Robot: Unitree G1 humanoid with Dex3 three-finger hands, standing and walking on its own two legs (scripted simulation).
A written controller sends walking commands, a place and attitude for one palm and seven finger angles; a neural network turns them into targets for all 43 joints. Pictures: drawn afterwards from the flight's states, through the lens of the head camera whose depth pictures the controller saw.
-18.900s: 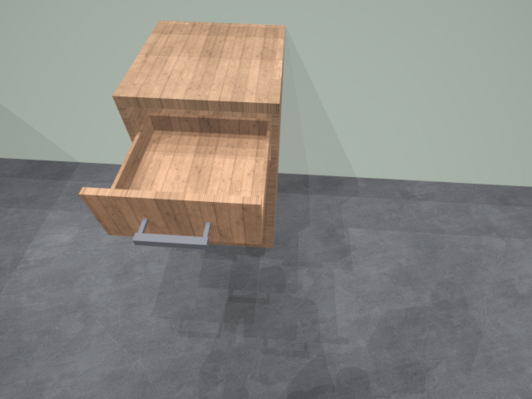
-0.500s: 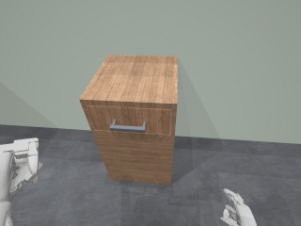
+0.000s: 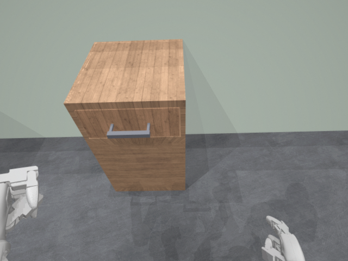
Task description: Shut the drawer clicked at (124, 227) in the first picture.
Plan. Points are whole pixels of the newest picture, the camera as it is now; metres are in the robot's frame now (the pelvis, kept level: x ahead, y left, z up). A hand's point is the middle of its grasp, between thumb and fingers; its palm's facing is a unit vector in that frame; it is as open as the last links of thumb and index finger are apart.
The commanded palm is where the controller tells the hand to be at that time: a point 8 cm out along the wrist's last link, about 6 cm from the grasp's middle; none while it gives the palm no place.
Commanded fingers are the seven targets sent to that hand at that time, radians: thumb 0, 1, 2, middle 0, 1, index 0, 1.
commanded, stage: step back with the hand held close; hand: left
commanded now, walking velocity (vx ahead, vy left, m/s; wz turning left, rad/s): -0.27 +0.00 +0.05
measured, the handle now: (129, 130) +0.59 +0.21 -0.15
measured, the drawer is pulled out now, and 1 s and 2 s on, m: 0.00 0.00 0.00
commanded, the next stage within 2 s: stop stepping back and stand still in 1.50 s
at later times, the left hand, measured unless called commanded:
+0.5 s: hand out of the picture +0.12 +0.27 +0.14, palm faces +0.37 -0.81 -0.46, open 3.3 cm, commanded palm +0.06 +0.31 +0.17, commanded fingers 0.00 0.90 0.90 -1.40 -1.60 -1.40 -1.60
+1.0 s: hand out of the picture +0.09 +0.27 +0.16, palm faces +0.37 -0.77 -0.53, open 3.2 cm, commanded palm +0.02 +0.31 +0.17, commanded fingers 0.00 0.90 0.90 -1.40 -1.60 -1.40 -1.60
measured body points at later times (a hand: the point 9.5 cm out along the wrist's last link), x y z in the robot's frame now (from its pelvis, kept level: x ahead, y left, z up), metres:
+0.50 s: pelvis -0.06 +0.03 -0.01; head -0.04 +0.04 +0.44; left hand +0.10 +0.31 +0.17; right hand +0.13 -0.20 -0.08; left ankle -0.01 +0.09 -0.74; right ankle -0.01 -0.10 -0.74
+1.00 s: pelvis -0.10 +0.02 -0.03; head -0.07 +0.05 +0.42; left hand +0.07 +0.31 +0.19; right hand +0.07 -0.22 -0.10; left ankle -0.01 +0.09 -0.74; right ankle -0.07 -0.11 -0.73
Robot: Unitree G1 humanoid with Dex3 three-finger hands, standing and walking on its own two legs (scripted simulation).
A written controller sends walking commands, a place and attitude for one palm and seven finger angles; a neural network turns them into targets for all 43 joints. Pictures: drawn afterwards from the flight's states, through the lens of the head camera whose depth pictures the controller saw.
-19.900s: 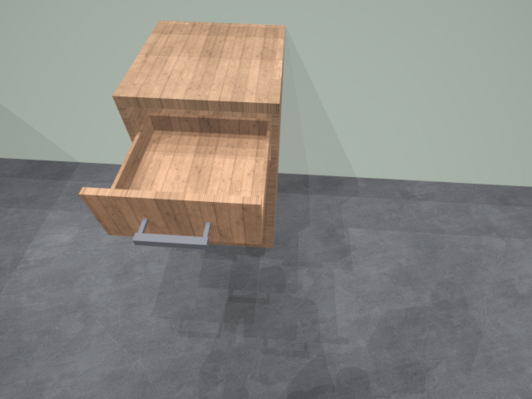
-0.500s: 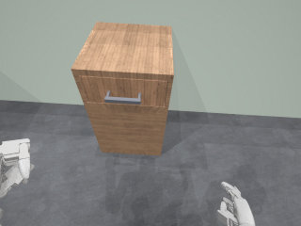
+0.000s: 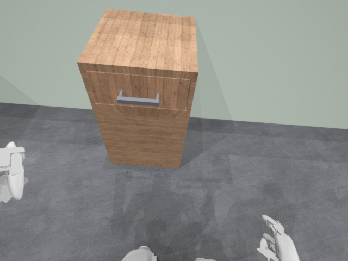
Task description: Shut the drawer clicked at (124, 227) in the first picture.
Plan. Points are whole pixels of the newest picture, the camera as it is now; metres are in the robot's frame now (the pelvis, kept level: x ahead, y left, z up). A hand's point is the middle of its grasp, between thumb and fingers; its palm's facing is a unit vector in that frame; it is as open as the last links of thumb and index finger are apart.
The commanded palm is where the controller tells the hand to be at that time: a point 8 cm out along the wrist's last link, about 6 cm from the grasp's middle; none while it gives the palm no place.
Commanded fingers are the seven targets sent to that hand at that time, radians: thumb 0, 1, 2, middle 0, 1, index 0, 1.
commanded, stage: step back with the hand held close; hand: left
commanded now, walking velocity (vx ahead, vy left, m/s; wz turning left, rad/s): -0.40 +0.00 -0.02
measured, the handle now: (138, 97) +0.70 +0.15 -0.12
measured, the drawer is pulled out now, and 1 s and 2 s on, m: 0.00 0.00 0.00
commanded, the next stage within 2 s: stop stepping back and stand still in 0.50 s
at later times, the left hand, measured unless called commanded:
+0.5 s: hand out of the picture +0.16 +0.24 +0.18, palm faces +0.30 -0.84 -0.45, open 3.2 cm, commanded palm +0.08 +0.28 +0.20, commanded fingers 0.00 0.90 0.90 -1.40 -1.60 -1.40 -1.60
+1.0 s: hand out of the picture +0.05 +0.23 +0.17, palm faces +0.34 -0.86 -0.38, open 3.2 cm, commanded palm +0.00 +0.27 +0.20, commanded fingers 0.00 0.90 0.90 -1.40 -1.60 -1.40 -1.60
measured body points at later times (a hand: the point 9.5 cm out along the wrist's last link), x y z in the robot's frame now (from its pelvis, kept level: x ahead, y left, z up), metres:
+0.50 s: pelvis -0.06 +0.00 +0.02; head -0.02 +0.04 +0.47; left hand +0.14 +0.28 +0.21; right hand +0.11 -0.25 -0.05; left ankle +0.00 +0.08 -0.72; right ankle -0.06 -0.13 -0.70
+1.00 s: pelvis -0.14 +0.00 +0.02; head -0.16 +0.01 +0.47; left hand +0.03 +0.27 +0.19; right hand -0.05 -0.28 -0.07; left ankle -0.15 +0.12 -0.72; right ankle -0.20 -0.12 -0.72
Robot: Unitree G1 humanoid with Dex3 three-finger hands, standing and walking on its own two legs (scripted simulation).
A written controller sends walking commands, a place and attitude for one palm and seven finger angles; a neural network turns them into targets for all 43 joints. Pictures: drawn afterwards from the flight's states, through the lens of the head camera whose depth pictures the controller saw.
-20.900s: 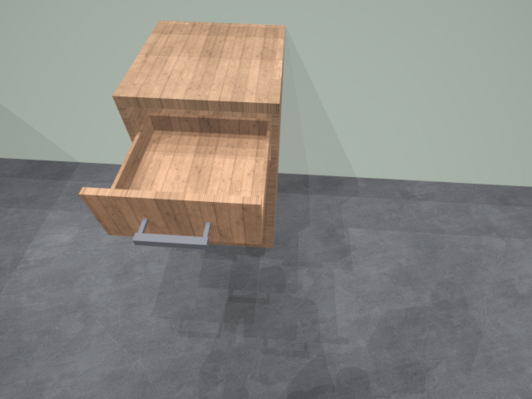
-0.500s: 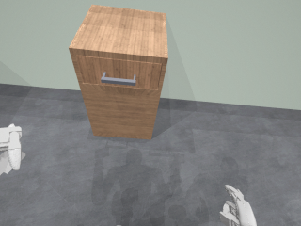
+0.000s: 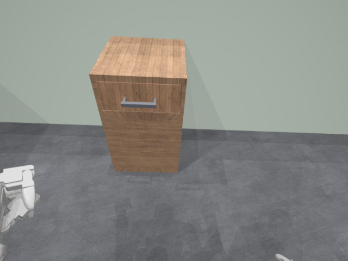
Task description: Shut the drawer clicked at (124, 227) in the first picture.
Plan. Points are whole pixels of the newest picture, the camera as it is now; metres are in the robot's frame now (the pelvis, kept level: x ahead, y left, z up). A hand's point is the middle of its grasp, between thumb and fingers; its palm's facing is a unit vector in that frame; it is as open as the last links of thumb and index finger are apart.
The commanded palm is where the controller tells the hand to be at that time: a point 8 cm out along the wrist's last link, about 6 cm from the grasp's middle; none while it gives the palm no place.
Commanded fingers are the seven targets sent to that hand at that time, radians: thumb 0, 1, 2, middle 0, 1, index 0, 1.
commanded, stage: stop stepping back and stand still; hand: left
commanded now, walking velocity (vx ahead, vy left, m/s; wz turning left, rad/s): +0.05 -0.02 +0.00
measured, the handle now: (139, 102) +0.83 +0.19 -0.14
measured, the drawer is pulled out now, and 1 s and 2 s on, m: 0.00 0.00 0.00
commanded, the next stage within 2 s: let the arm hang, fingers relaxed in 0.34 s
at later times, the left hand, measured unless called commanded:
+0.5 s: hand (37, 215) +0.19 +0.26 +0.09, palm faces +0.23 -0.85 -0.47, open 3.2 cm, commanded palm none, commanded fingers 0.00 0.90 0.90 -1.24 -1.43 -1.24 -1.43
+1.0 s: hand out of the picture -0.09 +0.24 -0.16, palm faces -0.01 -0.97 -0.24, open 5.1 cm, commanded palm none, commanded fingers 0.00 0.90 0.90 -0.24 -0.34 -0.24 -0.34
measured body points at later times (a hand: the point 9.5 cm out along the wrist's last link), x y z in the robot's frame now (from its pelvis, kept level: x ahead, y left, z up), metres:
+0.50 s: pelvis -0.02 +0.02 +0.00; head -0.01 +0.02 +0.45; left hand +0.17 +0.31 +0.12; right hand +0.14 -0.21 -0.10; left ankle -0.01 +0.12 -0.73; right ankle -0.05 -0.11 -0.73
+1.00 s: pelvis -0.04 +0.04 +0.01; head -0.01 +0.04 +0.46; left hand -0.09 +0.29 -0.14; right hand -0.04 -0.20 -0.15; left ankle -0.01 +0.12 -0.73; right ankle -0.05 -0.11 -0.73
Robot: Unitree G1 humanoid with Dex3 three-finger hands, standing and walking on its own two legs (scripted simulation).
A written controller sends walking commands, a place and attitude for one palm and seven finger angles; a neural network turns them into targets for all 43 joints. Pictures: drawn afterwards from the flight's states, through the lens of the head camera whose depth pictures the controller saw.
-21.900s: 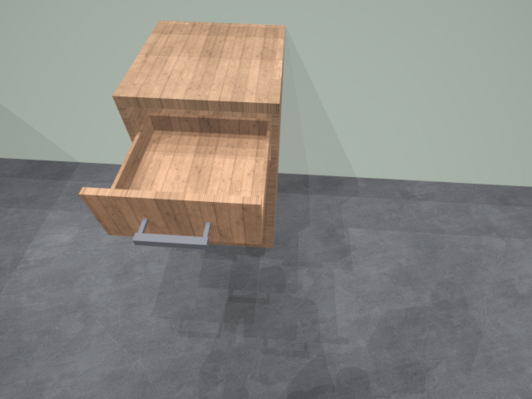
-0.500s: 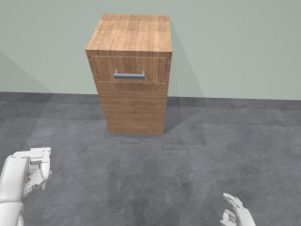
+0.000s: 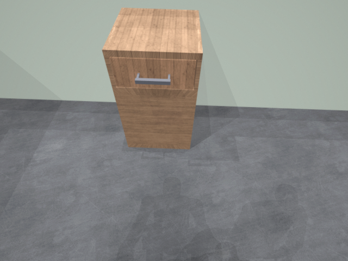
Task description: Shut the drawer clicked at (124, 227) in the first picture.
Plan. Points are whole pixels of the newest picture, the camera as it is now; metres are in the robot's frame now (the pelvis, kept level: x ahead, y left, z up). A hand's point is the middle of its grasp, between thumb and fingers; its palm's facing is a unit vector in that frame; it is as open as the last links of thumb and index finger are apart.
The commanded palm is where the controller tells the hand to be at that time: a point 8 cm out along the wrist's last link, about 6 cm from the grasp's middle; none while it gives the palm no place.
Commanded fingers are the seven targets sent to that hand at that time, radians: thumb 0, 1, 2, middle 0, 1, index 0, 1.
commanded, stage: let the arm hang, fingers relaxed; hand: left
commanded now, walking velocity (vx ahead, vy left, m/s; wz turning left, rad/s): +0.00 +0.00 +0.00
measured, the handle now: (153, 78) +0.87 +0.16 -0.14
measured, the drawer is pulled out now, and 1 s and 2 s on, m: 0.00 0.00 0.00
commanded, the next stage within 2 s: look to check the result in 0.54 s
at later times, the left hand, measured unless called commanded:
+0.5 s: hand out of the picture +0.01 +0.14 -0.17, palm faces +0.00 -0.98 -0.19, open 7.3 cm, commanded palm none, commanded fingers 0.00 0.90 0.90 -0.20 -0.30 -0.20 -0.30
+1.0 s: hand out of the picture +0.00 +0.12 -0.17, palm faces +0.02 -0.98 -0.17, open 7.3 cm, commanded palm none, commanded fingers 0.00 0.90 0.90 -0.20 -0.30 -0.20 -0.30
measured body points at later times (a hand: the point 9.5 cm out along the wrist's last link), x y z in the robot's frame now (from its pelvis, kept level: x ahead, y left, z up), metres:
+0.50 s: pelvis +0.00 -0.03 +0.00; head +0.02 -0.03 +0.45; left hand +0.01 +0.19 -0.16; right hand -0.03 -0.23 -0.16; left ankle +0.03 +0.09 -0.74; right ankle -0.01 -0.15 -0.74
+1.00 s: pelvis +0.01 -0.04 +0.00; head +0.03 -0.05 +0.45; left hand +0.00 +0.17 -0.16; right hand -0.01 -0.25 -0.16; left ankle +0.03 +0.09 -0.74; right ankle -0.01 -0.15 -0.74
